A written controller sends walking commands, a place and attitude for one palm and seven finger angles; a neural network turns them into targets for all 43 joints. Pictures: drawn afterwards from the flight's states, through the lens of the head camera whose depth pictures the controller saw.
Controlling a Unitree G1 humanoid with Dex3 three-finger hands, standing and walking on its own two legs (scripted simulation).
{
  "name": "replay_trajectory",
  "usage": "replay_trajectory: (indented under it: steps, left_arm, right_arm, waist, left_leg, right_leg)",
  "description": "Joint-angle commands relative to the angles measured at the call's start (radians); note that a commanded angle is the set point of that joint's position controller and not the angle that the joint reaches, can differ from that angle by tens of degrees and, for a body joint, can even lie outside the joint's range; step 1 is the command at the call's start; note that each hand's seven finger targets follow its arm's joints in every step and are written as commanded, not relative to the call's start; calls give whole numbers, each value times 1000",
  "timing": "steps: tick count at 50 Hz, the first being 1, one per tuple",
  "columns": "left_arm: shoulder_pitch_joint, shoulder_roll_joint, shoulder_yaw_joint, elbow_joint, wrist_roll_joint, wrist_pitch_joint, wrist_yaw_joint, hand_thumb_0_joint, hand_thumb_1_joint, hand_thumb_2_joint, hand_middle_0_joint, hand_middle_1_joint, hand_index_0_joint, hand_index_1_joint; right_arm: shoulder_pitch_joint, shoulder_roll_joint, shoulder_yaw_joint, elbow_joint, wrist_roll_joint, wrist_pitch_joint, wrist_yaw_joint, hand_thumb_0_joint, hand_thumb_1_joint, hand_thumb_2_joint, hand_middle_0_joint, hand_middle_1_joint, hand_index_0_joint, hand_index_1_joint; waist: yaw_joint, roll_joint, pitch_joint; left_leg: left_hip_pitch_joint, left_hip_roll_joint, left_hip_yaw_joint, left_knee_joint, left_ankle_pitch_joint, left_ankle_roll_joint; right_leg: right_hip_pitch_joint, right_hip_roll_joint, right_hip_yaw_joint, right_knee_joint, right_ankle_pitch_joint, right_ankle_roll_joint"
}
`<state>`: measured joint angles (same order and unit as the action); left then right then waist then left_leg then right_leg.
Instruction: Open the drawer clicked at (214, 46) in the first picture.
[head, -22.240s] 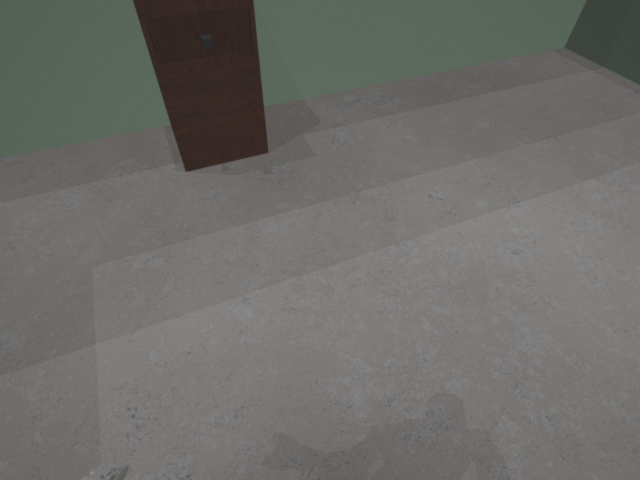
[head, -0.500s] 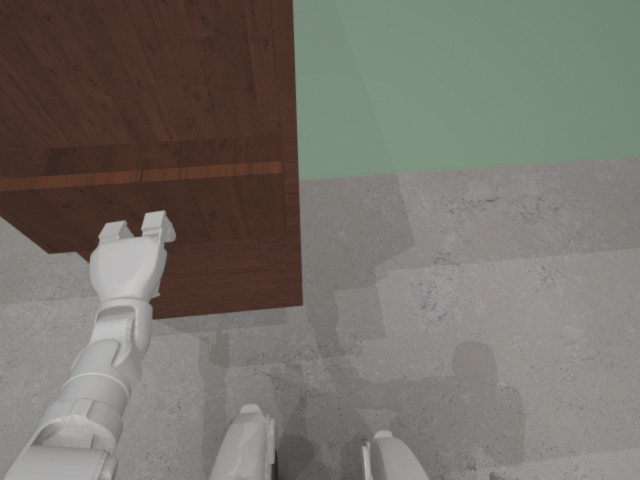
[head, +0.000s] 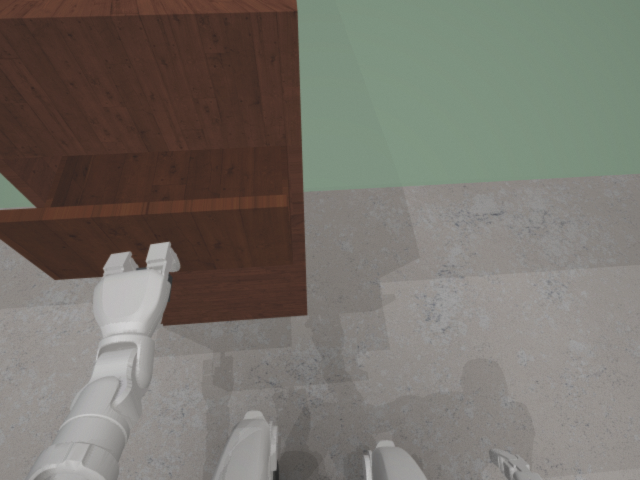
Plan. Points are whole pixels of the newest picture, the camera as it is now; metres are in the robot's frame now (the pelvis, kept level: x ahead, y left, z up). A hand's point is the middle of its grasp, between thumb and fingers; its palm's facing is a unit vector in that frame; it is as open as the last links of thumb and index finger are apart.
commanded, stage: pull the drawer open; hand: left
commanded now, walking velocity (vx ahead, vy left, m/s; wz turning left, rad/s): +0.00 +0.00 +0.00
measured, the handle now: (155, 272) +0.39 +0.25 -0.04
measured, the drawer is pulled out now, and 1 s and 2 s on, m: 0.11 0.23 0.30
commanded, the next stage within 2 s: open the thumb to release the handle in 1.68 s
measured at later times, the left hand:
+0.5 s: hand (144, 361) +0.27 +0.24 -0.06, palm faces -0.03 -0.06 -1.00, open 7.4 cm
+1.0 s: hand (137, 409) +0.21 +0.24 -0.06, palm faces -0.04 -0.07 -1.00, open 7.3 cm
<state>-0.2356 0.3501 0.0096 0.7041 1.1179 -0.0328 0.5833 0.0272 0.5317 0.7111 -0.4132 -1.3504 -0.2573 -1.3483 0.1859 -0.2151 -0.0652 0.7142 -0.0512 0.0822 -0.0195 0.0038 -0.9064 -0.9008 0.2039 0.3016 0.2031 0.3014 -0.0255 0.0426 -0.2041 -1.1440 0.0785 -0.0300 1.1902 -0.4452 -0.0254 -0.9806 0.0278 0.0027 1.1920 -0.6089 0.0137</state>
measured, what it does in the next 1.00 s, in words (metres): stands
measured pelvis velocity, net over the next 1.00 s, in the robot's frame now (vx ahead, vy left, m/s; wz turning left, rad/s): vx -0.01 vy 0.00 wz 0.02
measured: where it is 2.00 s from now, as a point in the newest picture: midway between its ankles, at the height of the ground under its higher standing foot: outside the picture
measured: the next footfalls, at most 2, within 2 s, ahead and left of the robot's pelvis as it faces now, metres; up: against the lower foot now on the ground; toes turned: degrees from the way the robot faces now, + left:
none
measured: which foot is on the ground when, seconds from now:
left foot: down 0.00-1.00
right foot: down 0.00-1.00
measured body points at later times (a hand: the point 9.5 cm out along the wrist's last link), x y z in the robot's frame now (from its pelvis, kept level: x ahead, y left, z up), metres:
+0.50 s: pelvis +0.00 +0.00 +0.00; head +0.08 +0.00 +0.45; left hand +0.26 +0.24 -0.01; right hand +0.17 -0.24 -0.12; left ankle +0.06 +0.14 -0.63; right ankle -0.02 -0.13 -0.63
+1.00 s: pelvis -0.01 +0.00 +0.00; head +0.07 -0.01 +0.44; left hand +0.21 +0.24 -0.01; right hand +0.19 -0.23 -0.12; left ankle +0.06 +0.14 -0.63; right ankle -0.02 -0.13 -0.63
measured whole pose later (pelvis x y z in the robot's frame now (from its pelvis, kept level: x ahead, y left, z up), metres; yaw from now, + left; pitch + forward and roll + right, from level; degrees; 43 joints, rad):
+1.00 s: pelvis -0.01 +0.00 +0.00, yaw +1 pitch +19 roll -2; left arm 0.25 0.29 -0.09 0.29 1.12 0.04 0.62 0.05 0.55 0.68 -0.41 -1.35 -0.27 -1.35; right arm 0.10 -0.21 -0.03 0.64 -0.07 0.07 -0.01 0.01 -0.91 -0.90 0.20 0.30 0.20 0.30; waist 0.02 0.05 -0.20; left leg -1.09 0.07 -0.05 1.22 -0.46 -0.03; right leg -0.92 0.02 -0.01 1.22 -0.63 0.01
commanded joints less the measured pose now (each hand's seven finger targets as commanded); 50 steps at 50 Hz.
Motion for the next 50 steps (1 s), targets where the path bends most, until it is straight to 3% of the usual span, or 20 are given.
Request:
replay_trajectory:
  steps: [1, 3, 4, 5, 8, 10, 13, 15, 18, 20, 21, 22, 26, 28, 31, 33, 37, 38, 41, 50]
  left_arm:
    - [-74, 168, 50, -248, -2, 10, 51, 0, 900, 900, -400, -1350, -400, -1350]
    - [-8, 174, 65, -267, -5, 22, 53, 0, 900, 900, -400, -1350, -400, -1350]
    - [-7, 171, 61, -288, -1, 23, 58, 0, 900, 900, -400, -1350, -400, -1350]
    - [7, 156, 51, -284, -4, 29, 59, 0, 900, 900, -400, -1350, -400, -1350]
    - [34, 179, 75, -306, -7, 40, 63, 0, 900, 900, -400, -1350, -400, -1350]
    - [55, 148, 48, -335, -2, 39, 68, 0, 900, 900, -400, -1350, -400, -1350]
    - [104, 148, 52, -366, -1, 51, 72, 0, 900, 900, -400, -1350, -400, -1350]
    - [112, 110, 14, -385, 3, 57, 75, 0, 900, 900, -400, -1350, -400, -1350]
    - [147, 128, 32, -414, 4, 66, 79, 0, 900, 900, -400, -1350, -400, -1350]
    - [158, 79, -19, -445, 2, 69, 79, 0, 900, 900, -400, -1350, -400, -1350]
    - [168, 95, -2, -440, 2, 70, 80, 0, 900, 900, -400, -1350, -400, -1350]
    - [180, 93, -5, -430, 1, 75, 79, 0, 900, 900, -400, -1350, -400, -1350]
    - [170, 92, -14, -458, 12, 70, 79, 0, 900, 900, -400, -1350, -400, -1350]
    - [228, 109, 9, -484, 10, 69, 79, 0, 900, 900, -400, -1350, -400, -1350]
    - [275, 86, -15, -506, 10, 68, 78, 0, 900, 900, -400, -1350, -400, -1350]
    - [324, 88, -6, -533, 8, 73, 80, 0, 900, 900, -400, -1350, -400, -1350]
    - [339, 65, -36, -558, 12, 73, 85, 0, 900, 900, -400, -1350, -400, -1350]
    - [331, 76, -27, -573, 13, 73, 86, 0, 900, 900, -400, -1350, -400, -1350]
    - [380, 61, -45, -596, 11, 72, 88, 0, 900, 900, -400, -1350, -400, -1350]
    - [516, 67, -31, -643, 7, 65, 87, 0, 900, 900, -400, -1350, -400, -1350]
  right_arm:
    - [18, -134, -49, -105, -3, -27, -3, 0, -900, -900, 200, 300, 200, 300]
    - [11, -137, -49, -113, -5, -29, 0, 0, -900, -900, 200, 300, 200, 300]
    - [5, -135, -47, -115, -4, -27, -1, 0, -900, -900, 200, 300, 200, 300]
    - [8, -134, -48, -115, -4, -29, -2, 0, -900, -900, 200, 300, 200, 300]
    - [-2, -137, -45, -117, -7, -32, -5, 0, -900, -900, 200, 300, 200, 300]
    - [-10, -133, -46, -125, -7, -35, -6, 0, -900, -900, 200, 300, 200, 300]
    - [-28, -133, -41, -133, -9, -35, -3, 0, -900, -900, 200, 300, 200, 300]
    - [-38, -130, -41, -143, -8, -36, -3, 0, -900, -900, 200, 300, 200, 300]
    - [-49, -131, -38, -151, -10, -39, -4, 0, -900, -900, 200, 300, 200, 300]
    - [-61, -126, -37, -160, -10, -41, -2, 0, -900, -900, 200, 300, 200, 300]
    - [-68, -125, -34, -159, -10, -39, -3, 0, -900, -900, 200, 300, 200, 300]
    - [-69, -125, -33, -161, -9, -42, -5, 0, -900, -900, 200, 300, 200, 300]
    - [-86, -122, -28, -165, -12, -46, -9, 0, -900, -900, 200, 300, 200, 300]
    - [-92, -122, -28, -175, -15, -50, -9, 0, -900, -900, 200, 300, 200, 300]
    - [-108, -117, -24, -181, -15, -45, -5, 0, -900, -900, 200, 300, 200, 300]
    - [-112, -118, -24, -193, -17, -46, -2, 0, -900, -900, 200, 300, 200, 300]
    - [-126, -113, -21, -203, -18, -45, 1, 0, -900, -900, 200, 300, 200, 300]
    - [-130, -115, -19, -202, -20, -47, -1, 0, -900, -900, 200, 300, 200, 300]
    - [-137, -111, -17, -208, -21, -48, 2, 0, -900, -900, 200, 300, 200, 300]
    - [-154, -108, -14, -226, -23, -51, 3, 0, -900, -900, 200, 300, 200, 300]
  waist:
    - [27, 29, -385]
    - [36, 30, -367]
    - [33, 23, -382]
    - [26, 11, -354]
    - [32, 7, -339]
    - [28, 17, -336]
    - [40, 37, -334]
    - [27, 37, -312]
    - [43, 45, -324]
    - [31, 52, -320]
    - [32, 25, -324]
    - [32, 27, -294]
    - [28, 26, -300]
    - [51, 52, -312]
    - [46, 38, -296]
    - [57, 51, -302]
    - [41, 33, -255]
    - [45, 52, -260]
    - [48, 33, -282]
    - [64, 32, -262]
  left_leg:
    - [458, -67, 55, -111, 295, 52]
    - [457, -66, 51, -112, 307, 50]
    - [463, -66, 52, -114, 303, 50]
    - [454, -67, 52, -113, 291, 52]
    - [445, -66, 47, -116, 281, 51]
    - [459, -66, 47, -120, 269, 51]
    - [474, -65, 43, -124, 288, 48]
    - [482, -65, 41, -128, 267, 48]
    - [498, -63, 35, -134, 270, 45]
    - [509, -64, 36, -134, 264, 47]
    - [507, -63, 35, -136, 251, 47]
    - [492, -65, 34, -138, 236, 47]
    - [496, -65, 33, -135, 218, 48]
    - [501, -65, 34, -134, 242, 47]
    - [498, -67, 32, -132, 237, 46]
    - [499, -64, 28, -134, 247, 45]
    - [482, -64, 26, -131, 195, 47]
    - [483, -63, 22, -131, 197, 46]
    - [482, -67, 26, -124, 195, 48]
    - [457, -68, 24, -111, 180, 51]
  right_leg:
    - [80, 43, -53, -179, 425, -48]
    - [87, 45, -55, -177, 436, -52]
    - [83, 42, -57, -174, 428, -49]
    - [83, 44, -56, -180, 426, -49]
    - [86, 43, -58, -179, 412, -51]
    - [72, 42, -60, -183, 393, -50]
    - [72, 44, -63, -180, 400, -56]
    - [52, 43, -66, -187, 371, -54]
    - [56, 45, -68, -186, 360, -58]
    - [49, 42, -70, -190, 356, -56]
    - [48, 41, -71, -192, 341, -53]
    - [45, 42, -69, -197, 329, -55]
    - [34, 37, -68, -196, 309, -53]
    - [55, 39, -65, -191, 333, -59]
    - [51, 38, -66, -188, 333, -57]
    - [57, 39, -68, -184, 334, -61]
    - [27, 36, -68, -190, 288, -58]
    - [25, 37, -67, -186, 284, -61]
    - [33, 33, -66, -182, 290, -58]
    - [30, 32, -60, -171, 287, -62]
